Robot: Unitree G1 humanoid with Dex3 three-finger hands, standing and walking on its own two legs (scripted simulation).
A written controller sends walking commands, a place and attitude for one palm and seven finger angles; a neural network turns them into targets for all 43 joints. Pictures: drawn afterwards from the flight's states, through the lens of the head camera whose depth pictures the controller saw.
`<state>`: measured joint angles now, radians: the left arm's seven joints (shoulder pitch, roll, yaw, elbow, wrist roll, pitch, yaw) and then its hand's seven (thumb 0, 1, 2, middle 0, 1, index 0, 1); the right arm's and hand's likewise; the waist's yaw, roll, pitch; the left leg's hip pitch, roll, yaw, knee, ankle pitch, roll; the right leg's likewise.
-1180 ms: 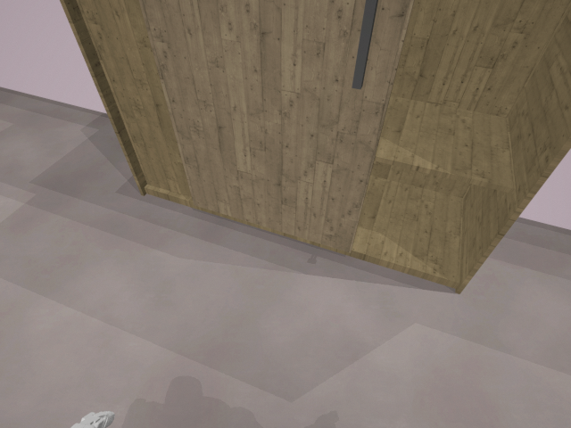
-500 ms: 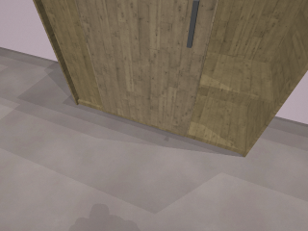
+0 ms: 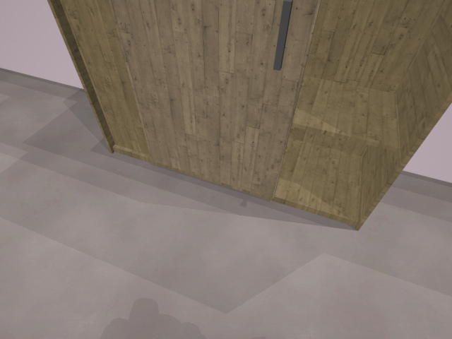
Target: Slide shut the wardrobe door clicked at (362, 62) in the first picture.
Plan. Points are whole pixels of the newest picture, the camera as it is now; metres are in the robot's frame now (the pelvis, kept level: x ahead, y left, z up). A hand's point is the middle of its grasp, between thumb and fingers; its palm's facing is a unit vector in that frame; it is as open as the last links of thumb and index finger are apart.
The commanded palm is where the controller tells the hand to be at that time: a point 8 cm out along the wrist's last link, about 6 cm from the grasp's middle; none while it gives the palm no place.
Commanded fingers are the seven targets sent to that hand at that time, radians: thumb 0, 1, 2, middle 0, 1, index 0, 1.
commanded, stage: look at it before walking up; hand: left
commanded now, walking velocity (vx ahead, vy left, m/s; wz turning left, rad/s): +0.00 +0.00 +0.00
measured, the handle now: (283, 34) +0.95 -0.13 +0.13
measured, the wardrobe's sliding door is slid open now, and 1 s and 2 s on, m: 0.44 0.44 0.44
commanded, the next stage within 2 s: turn to face it in 0.26 s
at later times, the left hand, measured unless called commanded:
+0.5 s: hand out of the picture +0.08 +0.25 -0.16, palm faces -0.04 -0.94 -0.34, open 7.4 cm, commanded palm none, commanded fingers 0.00 0.90 0.90 -0.20 -0.30 -0.20 -0.30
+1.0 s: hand out of the picture +0.05 +0.20 -0.18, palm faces -0.14 -0.97 -0.21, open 7.4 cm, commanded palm none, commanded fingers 0.00 0.90 0.90 -0.20 -0.30 -0.20 -0.30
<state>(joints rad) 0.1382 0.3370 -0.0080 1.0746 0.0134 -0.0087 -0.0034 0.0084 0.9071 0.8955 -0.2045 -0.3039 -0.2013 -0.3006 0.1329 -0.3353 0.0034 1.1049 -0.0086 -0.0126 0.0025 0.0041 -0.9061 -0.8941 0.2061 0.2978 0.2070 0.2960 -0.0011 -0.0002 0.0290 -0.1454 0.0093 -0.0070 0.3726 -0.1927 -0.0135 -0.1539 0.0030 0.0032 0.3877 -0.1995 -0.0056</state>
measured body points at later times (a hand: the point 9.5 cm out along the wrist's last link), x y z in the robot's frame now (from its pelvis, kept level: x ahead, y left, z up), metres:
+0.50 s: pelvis +0.01 +0.00 +0.00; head +0.01 +0.00 +0.45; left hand +0.08 +0.30 -0.13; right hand +0.09 -0.29 -0.13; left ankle +0.01 +0.13 -0.75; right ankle +0.01 -0.11 -0.75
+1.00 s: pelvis -0.02 +0.02 -0.01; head +0.01 +0.02 +0.44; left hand +0.06 +0.25 -0.17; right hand +0.00 -0.24 -0.15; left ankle -0.02 +0.14 -0.73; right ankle +0.01 -0.12 -0.75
